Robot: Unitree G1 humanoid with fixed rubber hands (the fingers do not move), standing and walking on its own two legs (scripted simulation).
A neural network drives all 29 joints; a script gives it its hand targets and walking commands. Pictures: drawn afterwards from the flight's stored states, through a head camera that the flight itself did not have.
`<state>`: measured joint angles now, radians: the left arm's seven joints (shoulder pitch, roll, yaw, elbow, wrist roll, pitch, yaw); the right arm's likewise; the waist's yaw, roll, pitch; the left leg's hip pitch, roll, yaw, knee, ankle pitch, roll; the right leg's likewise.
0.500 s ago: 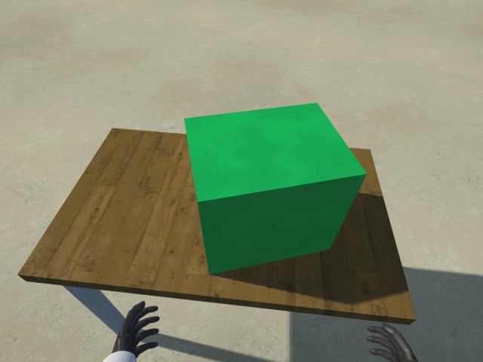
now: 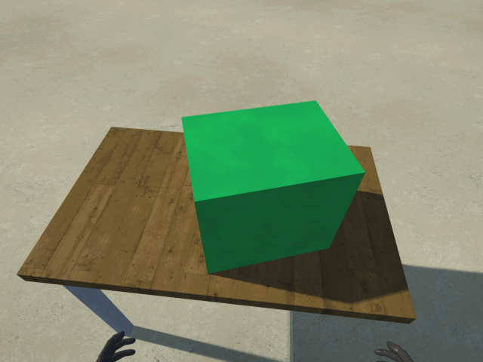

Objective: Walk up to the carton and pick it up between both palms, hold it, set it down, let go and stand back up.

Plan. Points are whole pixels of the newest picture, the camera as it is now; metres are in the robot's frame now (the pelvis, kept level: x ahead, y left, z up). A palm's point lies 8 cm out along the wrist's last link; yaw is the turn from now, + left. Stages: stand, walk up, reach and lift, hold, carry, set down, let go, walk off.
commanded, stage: stand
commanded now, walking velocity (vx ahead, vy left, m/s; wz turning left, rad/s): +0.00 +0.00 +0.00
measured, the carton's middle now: (261, 188) +0.47 +0.02 -0.02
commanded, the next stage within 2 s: none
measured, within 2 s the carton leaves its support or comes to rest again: neither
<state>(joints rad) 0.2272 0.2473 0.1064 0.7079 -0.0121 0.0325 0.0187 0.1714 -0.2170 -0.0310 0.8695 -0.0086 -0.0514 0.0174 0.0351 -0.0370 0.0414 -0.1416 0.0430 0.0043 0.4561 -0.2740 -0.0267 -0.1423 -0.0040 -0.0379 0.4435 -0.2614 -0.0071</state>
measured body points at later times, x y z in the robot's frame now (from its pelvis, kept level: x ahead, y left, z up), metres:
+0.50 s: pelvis -0.01 +0.00 +0.00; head -0.01 +0.02 +0.45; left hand +0.07 +0.27 -0.14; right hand +0.12 -0.25 -0.11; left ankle -0.02 +0.14 -0.74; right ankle -0.01 -0.12 -0.74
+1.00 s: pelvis -0.02 +0.01 +0.00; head -0.03 +0.02 +0.45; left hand +0.05 +0.28 -0.14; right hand +0.11 -0.25 -0.11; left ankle -0.02 +0.14 -0.74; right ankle -0.01 -0.12 -0.74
